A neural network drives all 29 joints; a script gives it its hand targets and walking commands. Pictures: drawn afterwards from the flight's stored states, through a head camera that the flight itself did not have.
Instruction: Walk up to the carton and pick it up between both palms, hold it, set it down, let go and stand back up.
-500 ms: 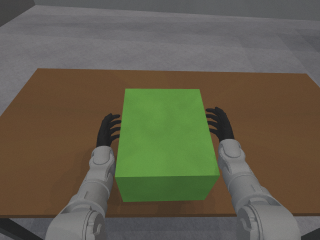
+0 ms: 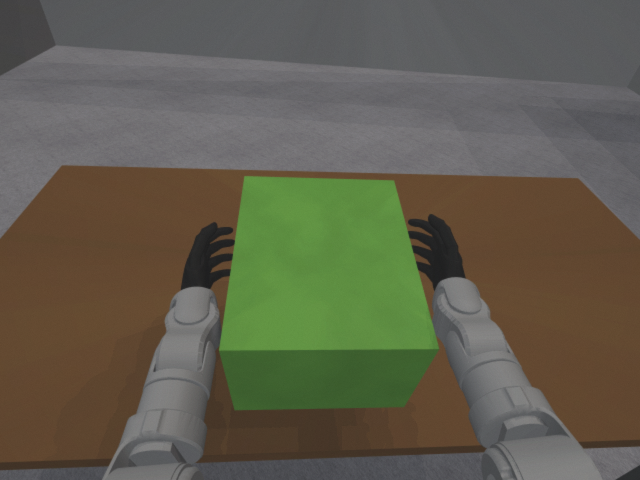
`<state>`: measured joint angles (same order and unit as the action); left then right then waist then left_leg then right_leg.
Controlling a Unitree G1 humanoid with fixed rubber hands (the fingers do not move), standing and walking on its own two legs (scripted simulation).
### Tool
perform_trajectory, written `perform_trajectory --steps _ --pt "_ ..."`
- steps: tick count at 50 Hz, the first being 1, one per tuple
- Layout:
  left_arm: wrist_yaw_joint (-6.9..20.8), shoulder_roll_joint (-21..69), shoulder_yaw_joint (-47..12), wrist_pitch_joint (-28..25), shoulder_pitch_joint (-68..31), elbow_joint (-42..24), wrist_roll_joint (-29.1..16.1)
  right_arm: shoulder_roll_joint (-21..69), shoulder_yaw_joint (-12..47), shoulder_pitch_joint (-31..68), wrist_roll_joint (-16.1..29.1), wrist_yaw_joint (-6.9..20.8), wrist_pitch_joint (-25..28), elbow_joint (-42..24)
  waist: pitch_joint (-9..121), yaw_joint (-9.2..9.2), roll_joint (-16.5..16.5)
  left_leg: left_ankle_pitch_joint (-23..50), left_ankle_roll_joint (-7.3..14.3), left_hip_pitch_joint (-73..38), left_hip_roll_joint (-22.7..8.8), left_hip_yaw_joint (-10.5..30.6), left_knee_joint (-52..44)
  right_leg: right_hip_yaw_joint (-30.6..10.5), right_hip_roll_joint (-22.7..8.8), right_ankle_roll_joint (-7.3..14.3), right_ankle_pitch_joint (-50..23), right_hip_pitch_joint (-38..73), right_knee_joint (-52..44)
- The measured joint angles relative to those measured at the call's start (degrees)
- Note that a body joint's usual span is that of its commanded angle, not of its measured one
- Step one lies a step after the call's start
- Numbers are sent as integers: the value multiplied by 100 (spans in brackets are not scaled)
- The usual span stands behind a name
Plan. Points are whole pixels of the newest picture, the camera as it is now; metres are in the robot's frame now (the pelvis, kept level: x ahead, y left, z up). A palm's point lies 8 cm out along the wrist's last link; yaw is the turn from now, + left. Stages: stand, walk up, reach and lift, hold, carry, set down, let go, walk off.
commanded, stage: reach and lift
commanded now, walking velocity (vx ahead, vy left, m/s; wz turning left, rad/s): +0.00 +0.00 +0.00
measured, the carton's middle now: (320, 286) +0.40 +0.00 +0.06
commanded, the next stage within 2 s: hold in 1.76 s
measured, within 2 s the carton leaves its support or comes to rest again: neither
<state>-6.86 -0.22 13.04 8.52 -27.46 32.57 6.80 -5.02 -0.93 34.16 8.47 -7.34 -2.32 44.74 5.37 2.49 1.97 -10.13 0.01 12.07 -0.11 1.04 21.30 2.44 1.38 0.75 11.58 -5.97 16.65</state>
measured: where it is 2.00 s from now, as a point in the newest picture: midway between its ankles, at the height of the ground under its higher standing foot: outside the picture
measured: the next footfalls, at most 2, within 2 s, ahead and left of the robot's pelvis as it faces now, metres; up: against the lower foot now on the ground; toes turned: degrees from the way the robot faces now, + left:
none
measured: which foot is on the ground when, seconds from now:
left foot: down 0.00-1.00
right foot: down 0.00-1.00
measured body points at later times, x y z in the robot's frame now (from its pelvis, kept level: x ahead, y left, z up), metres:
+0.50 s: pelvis -0.02 +0.01 +0.00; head -0.06 +0.04 +0.45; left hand +0.35 +0.17 +0.12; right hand +0.35 -0.15 +0.13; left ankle +0.01 +0.11 -0.75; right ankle -0.03 -0.11 -0.75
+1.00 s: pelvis -0.01 +0.01 +0.00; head -0.05 +0.04 +0.45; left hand +0.36 +0.17 +0.14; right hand +0.36 -0.16 +0.15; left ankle +0.01 +0.11 -0.75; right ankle -0.03 -0.11 -0.75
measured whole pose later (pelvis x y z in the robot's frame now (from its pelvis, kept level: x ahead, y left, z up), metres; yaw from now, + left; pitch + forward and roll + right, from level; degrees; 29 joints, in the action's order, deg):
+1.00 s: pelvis -0.01 +0.01 +0.00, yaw +0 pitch -7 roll -1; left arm -0.1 1.0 16.0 28.7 -28.2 15.4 13.9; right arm -4.2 -1.3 33.9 9.0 -8.4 -13.7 35.2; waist 0.2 3.8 3.5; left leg -10.1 1.0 3.1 0.6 0.3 19.8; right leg 1.7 0.6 0.1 11.7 2.6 15.7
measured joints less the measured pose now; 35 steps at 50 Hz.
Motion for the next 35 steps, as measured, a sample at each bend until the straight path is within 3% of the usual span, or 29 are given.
perform_trajectory --steps 7,14,17,24,31,35 --pt "358 178 261 870 199 -836 409 53 49 -218 -37 -47 -573 -497 -365 3 67 30 45 -575 42 -49 -149 -46 -46 -31 6 521 -60" --pt "334 154 152 1311 282 -1486 293 165 -115 -324 -30 -15 -783 -962 -343 17 112 106 37 -480 54 -11 -125 -5 -55 -17 -43 432 -16" --pt "349 123 187 1400 56 -1470 352 207 -293 -159 -167 25 -872 -1003 -335 8 108 152 47 -474 52 -12 -149 -7 -52 -21 -83 416 -23" --pt "804 105 528 1646 -242 -1097 773 358 -523 80 -522 41 -1041 -557 -478 35 216 292 85 -706 80 -76 -364 -67 -87 -35 -131 532 -29" --pt "487 121 293 1615 -252 -1278 500 263 -560 63 -366 101 -849 -666 -287 4 191 255 70 -438 64 -81 -230 -71 -74 -32 -134 294 39" --pt "581 35 364 1678 -502 -977 680 277 -672 338 -522 121 -933 -373 -359 27 201 252 93 -584 77 -85 -283 -76 -85 -44 -118 426 11"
